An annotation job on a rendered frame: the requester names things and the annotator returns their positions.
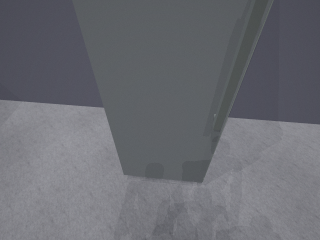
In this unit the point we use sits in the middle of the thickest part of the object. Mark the handle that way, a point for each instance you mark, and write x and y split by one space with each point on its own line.
251 25

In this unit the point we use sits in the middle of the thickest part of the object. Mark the fridge door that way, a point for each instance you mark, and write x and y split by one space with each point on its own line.
161 67

